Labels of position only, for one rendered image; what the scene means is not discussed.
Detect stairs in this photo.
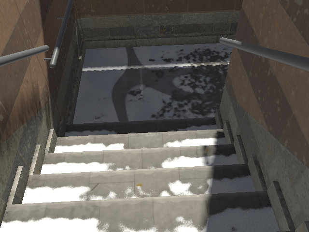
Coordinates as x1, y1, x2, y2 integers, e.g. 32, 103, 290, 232
0, 117, 295, 232

